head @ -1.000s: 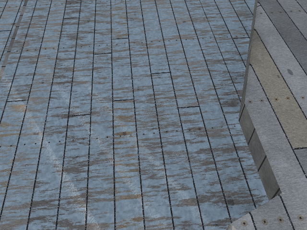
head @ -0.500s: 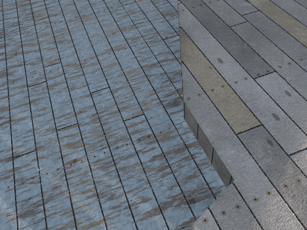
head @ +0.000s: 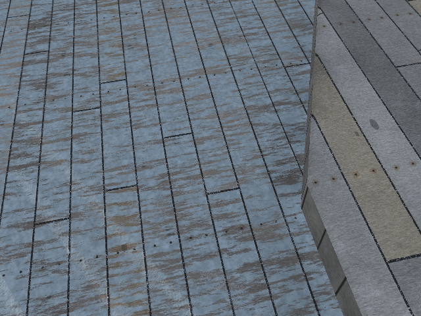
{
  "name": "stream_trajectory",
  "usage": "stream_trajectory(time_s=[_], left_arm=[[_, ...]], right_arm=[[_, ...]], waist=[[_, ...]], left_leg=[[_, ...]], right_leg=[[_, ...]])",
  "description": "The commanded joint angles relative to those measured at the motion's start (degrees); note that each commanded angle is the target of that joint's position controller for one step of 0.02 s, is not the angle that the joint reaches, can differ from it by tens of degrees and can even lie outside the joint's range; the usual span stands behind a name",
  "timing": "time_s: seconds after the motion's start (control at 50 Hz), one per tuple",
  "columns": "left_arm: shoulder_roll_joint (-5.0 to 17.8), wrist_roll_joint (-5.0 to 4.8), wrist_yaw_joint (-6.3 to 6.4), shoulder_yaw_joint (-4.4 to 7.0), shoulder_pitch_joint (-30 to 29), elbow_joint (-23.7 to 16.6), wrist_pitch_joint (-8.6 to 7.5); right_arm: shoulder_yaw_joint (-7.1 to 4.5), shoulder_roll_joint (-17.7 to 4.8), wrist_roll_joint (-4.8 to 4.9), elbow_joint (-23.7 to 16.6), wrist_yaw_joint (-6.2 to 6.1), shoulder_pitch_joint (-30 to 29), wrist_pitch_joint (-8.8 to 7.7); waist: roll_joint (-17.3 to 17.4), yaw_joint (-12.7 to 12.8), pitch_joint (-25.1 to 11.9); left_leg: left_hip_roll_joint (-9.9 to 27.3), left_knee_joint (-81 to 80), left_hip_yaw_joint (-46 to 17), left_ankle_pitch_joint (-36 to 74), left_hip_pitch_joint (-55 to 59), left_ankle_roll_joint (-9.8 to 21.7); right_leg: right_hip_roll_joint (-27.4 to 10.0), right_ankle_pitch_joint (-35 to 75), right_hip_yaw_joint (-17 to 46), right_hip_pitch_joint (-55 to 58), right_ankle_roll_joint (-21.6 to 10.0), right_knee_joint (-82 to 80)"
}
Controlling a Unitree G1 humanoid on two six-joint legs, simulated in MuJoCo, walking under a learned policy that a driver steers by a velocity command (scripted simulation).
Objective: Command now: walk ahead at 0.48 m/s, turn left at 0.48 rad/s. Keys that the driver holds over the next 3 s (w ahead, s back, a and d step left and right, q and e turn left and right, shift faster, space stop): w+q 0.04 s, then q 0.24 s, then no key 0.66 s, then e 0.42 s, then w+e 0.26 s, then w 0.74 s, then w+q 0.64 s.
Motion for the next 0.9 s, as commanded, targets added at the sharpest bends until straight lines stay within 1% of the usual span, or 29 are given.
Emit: stream_trajectory(time_s=[0.02,0.04,0.08,0.1,0.12,0.14,0.16,0.18,0.2,0.22,0.24,0.26,0.28,0.3,0.32,0.34,0.36,0.38,0.42,0.46,0.5,0.54,0.58,0.64,0.72,0.78,0.82,0.86,0.9], left_arm=[[6.29,0.64,0.02,1.58,-7.15,-9.70,-3.04],[4.25,0.45,-0.44,1.02,-5.54,-10.50,-2.41],[1.67,0.36,-0.32,0.35,-4.37,-11.84,-1.45],[1.31,1.06,0.77,0.04,-10.95,-15.95,-1.97],[1.09,1.19,1.76,-0.27,-16.29,-20.68,-2.46],[2.11,0.41,1.64,-0.58,-18.76,-22.15,-2.54],[2.16,0.79,1.05,-0.75,-20.65,-22.84,-2.41],[-0.04,1.66,0.28,-2.01,-20.84,-23.90,-2.00],[0.11,2.04,-0.63,-2.08,-22.20,-23.55,-1.99],[1.00,2.20,-0.90,-0.87,-24.48,-22.32,-2.83],[2.10,1.32,-0.99,-0.43,-22.89,-21.87,-2.46],[3.05,0.85,-0.80,0.69,-18.52,-19.65,-1.92],[5.16,0.16,-0.44,1.67,-14.23,-17.23,-1.23],[6.21,0.52,0.38,2.41,-10.43,-15.13,-0.81],[7.54,1.76,1.15,2.94,-10.13,-14.58,-0.71],[8.32,2.92,1.89,2.89,-7.16,-15.14,-0.39],[7.04,4.71,1.31,2.74,-4.21,-14.22,0.41],[4.58,3.63,0.39,2.45,-6.93,-14.54,1.07],[1.77,1.48,-0.77,1.75,-13.13,-14.18,1.46],[1.21,2.11,-1.31,1.30,-17.60,-13.07,1.37],[0.48,2.95,-1.05,1.29,-16.90,-10.83,0.90],[0.45,2.46,-0.72,1.41,-14.52,-8.55,0.69],[1.64,1.75,-0.32,1.87,-12.81,-6.97,1.07],[3.29,1.81,0.00,2.40,-11.28,-6.08,1.92],[2.52,1.92,-0.05,2.07,-9.05,-4.53,2.27],[0.29,1.39,-0.51,1.33,-5.79,-2.14,1.93],[1.46,1.48,-1.51,1.76,-2.28,-1.17,0.91],[1.30,1.12,-1.51,1.87,-6.18,-0.86,0.84],[1.10,0.89,-1.23,2.23,-6.31,-0.17,1.19]], right_arm=[[-1.55,-5.87,-0.22,-1.66,-1.28,8.76,-0.06],[-0.96,-4.62,-0.85,-1.13,-1.43,9.46,0.25],[-0.40,-3.40,0.04,-0.17,-1.94,8.24,0.75],[-0.56,-3.10,0.44,0.54,-2.62,14.69,0.42],[-0.95,-4.51,0.64,1.37,-3.62,20.06,-0.15],[-0.97,-4.17,0.68,1.94,-4.81,22.09,-0.21],[-1.10,-3.39,0.95,2.02,-5.64,21.14,-0.21],[-1.02,-3.23,1.52,0.64,-6.53,14.09,0.74],[-1.21,-4.15,2.15,-1.34,-6.85,8.57,2.10],[-1.15,-1.98,1.90,-0.42,-6.13,13.34,3.04],[-1.86,-5.03,2.83,-0.01,-6.49,11.46,3.62],[-2.94,-7.93,2.52,-0.86,-6.31,8.75,3.60],[-3.57,-9.41,1.67,-1.41,-6.08,7.86,3.62],[-3.56,-8.56,1.40,-1.69,-5.62,6.85,3.27],[-2.70,-4.48,0.95,-1.49,-4.82,9.72,2.60],[-1.21,0.64,-0.48,-2.05,-4.14,12.19,2.24],[-0.53,1.39,-0.04,-2.61,-3.78,17.99,1.88],[-1.41,-3.00,-0.27,-0.89,-3.68,21.11,2.98],[-2.88,-5.75,-0.70,-0.07,-4.78,15.84,5.45],[-2.99,-4.80,-0.30,-0.42,-5.19,13.03,6.76],[-2.33,-1.16,-0.20,0.04,-4.96,13.07,6.53],[-1.95,0.15,-0.72,-0.31,-5.05,10.86,6.44],[-1.66,0.43,-1.29,-0.97,-5.10,8.44,6.58],[-1.75,-0.85,-1.05,-1.51,-5.17,4.67,6.42],[-1.53,-0.99,-1.00,-0.96,-5.58,3.23,5.40],[-1.31,-0.95,-1.83,0.89,-5.59,6.41,4.51],[-2.36,-4.70,-1.14,2.36,-5.59,8.01,4.57],[-1.80,-1.48,-1.38,3.36,-5.15,7.66,4.42],[-1.76,-1.65,-1.43,3.60,-5.09,6.39,3.94]], waist=[[-0.42,-3.11,-5.50],[2.69,-1.48,-4.52],[2.87,0.79,-0.76],[4.15,-3.43,-1.03],[5.10,-5.26,-4.67],[1.79,-4.26,-6.87],[1.97,-2.93,-7.79],[0.73,0.96,-7.85],[-0.62,1.64,-6.65],[1.42,-2.04,-8.16],[3.53,0.11,-7.61],[7.97,1.82,-8.05],[8.01,2.79,-9.42],[4.58,4.29,-9.69],[0.71,2.55,-11.95],[-7.99,2.58,-16.75],[-18.96,1.05,-25.95],[-11.49,-0.71,-24.71],[-2.75,-2.52,-11.08],[-3.84,-4.82,-4.81],[-5.99,-5.14,-5.64],[-5.94,-4.18,-6.93],[-5.99,-3.36,-8.19],[-6.34,-1.35,-5.69],[-6.66,0.03,-1.78],[-3.16,-1.54,-2.26],[3.27,0.51,-3.91],[2.73,-1.17,-3.01],[3.47,-0.41,-2.39]], left_leg=[[17.48,-16.28,-28.54,3.56,23.16,14.45],[17.26,-16.47,-29.29,3.61,19.37,15.56],[17.13,-13.83,-25.99,17.58,13.78,14.94],[16.75,-12.28,-31.96,28.94,21.21,15.16],[16.52,-9.51,-34.89,31.48,33.42,14.36],[16.66,-8.71,-33.15,26.12,41.43,13.66],[16.65,-8.65,-31.93,23.69,42.11,12.74],[18.51,-7.94,-31.27,24.76,36.54,10.66],[18.30,-10.74,-29.14,25.78,25.91,9.29],[16.37,-8.77,-29.51,32.60,23.38,8.19],[13.44,-10.13,-26.78,26.13,19.01,5.23],[12.37,-9.62,-26.73,25.65,17.18,3.41],[13.22,-8.13,-27.24,27.90,18.30,2.31],[11.65,-4.47,-25.32,29.78,17.31,0.66],[8.46,1.89,-23.85,24.01,11.64,-0.95],[2.88,17.23,-20.45,-6.22,-0.61,-3.41],[-3.94,32.61,-19.74,-36.61,-8.84,-6.45],[0.22,41.74,-19.98,-35.00,-11.20,-8.99],[2.74,46.82,-16.27,-25.41,-13.94,-11.04],[4.84,42.87,-14.05,-16.29,-6.73,-11.60],[5.52,37.73,-12.05,-10.36,-2.79,-12.26],[7.30,30.55,-12.00,-8.33,-1.94,-12.81],[9.60,23.83,-11.13,-7.20,-0.36,-13.11],[11.04,14.89,-9.48,-6.96,2.61,-12.93],[11.46,5.43,-8.41,-8.02,5.34,-12.00],[12.26,-6.36,-8.50,3.52,13.78,-9.80],[13.31,-1.76,-8.80,5.00,17.64,-8.09],[12.22,-3.87,-8.75,2.10,13.53,-8.46],[11.62,-3.75,-8.55,4.94,12.26,-8.40]], right_leg=[[-3.31,1.16,1.34,-28.39,0.61,14.19],[-2.98,-1.00,0.49,-31.62,0.67,24.62],[-2.52,0.57,-0.45,-40.38,2.10,37.57],[-2.18,1.11,0.49,-45.16,3.92,40.52],[-2.60,-1.62,5.35,-49.61,3.90,34.10],[-3.22,-3.30,6.55,-51.98,3.35,21.48],[-3.05,-3.04,6.08,-50.91,2.32,11.49],[-5.03,-2.17,7.90,-45.60,0.79,-5.52],[-4.27,-1.34,4.94,-35.03,0.16,-18.71],[-3.13,9.93,4.72,-25.86,-0.35,-20.39],[0.42,15.36,3.56,-17.38,-0.26,-36.87],[2.07,18.72,4.78,-8.09,0.12,-46.44],[2.03,23.86,4.96,-2.63,-0.08,-50.84],[1.57,32.59,1.72,3.87,-0.72,-57.01],[-1.36,39.78,0.39,14.19,-1.22,-54.18],[-13.38,68.21,9.72,28.22,-5.82,-48.26],[-28.16,81.40,29.51,35.96,-14.76,-48.31],[-28.48,68.54,33.70,31.20,-16.06,-49.46],[-20.51,46.32,22.67,16.81,-12.81,-52.42],[-14.04,40.21,13.69,2.44,-9.81,-56.85],[-10.45,39.48,8.65,0.73,-8.30,-58.59],[-10.17,39.79,7.97,3.69,-8.32,-58.91],[-10.51,36.00,8.36,6.27,-7.99,-59.28],[-10.16,21.38,9.37,5.13,-7.46,-61.79],[-10.86,10.68,12.04,3.68,-9.26,-62.49],[-8.71,13.65,10.22,1.87,-7.42,-59.25],[-4.58,15.45,5.51,-0.22,-4.51,-58.57],[-3.14,15.63,2.17,3.15,-3.78,-55.57],[-2.26,20.93,0.93,4.61,-3.87,-53.94]])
